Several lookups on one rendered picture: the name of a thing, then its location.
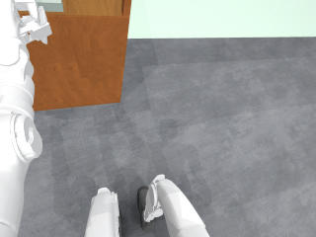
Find left robot thigh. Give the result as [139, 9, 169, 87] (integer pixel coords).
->
[84, 192, 119, 237]

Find right robot thigh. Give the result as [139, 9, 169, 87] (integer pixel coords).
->
[148, 179, 209, 237]

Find robot thigh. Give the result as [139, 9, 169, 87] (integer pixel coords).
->
[148, 179, 209, 237]
[84, 192, 119, 237]

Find robot left forearm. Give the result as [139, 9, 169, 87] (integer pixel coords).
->
[0, 37, 35, 121]

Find drawer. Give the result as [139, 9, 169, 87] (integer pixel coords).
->
[18, 0, 122, 17]

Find robot left hand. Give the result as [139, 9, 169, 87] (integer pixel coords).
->
[0, 0, 52, 46]

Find robot left upper arm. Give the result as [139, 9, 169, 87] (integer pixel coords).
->
[0, 113, 42, 237]

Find cabinet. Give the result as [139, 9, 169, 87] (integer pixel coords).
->
[19, 0, 132, 112]

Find handle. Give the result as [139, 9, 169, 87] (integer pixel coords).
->
[17, 0, 64, 12]

